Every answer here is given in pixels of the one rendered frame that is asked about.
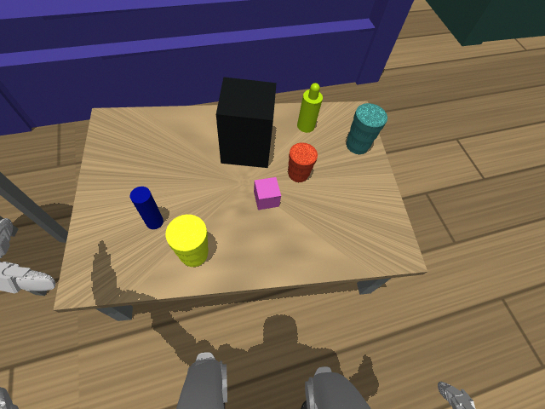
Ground armchair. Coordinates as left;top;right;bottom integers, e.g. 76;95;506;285
426;0;545;46

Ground left robot hand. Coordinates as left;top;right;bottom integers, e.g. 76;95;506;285
0;218;55;293

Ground coffee table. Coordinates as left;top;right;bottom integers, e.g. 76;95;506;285
54;101;427;321

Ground left robot arm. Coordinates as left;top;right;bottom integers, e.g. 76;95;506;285
0;387;19;409

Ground sofa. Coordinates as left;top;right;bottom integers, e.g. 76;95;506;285
0;0;414;135

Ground right robot hand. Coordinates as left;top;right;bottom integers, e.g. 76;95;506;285
438;382;475;409

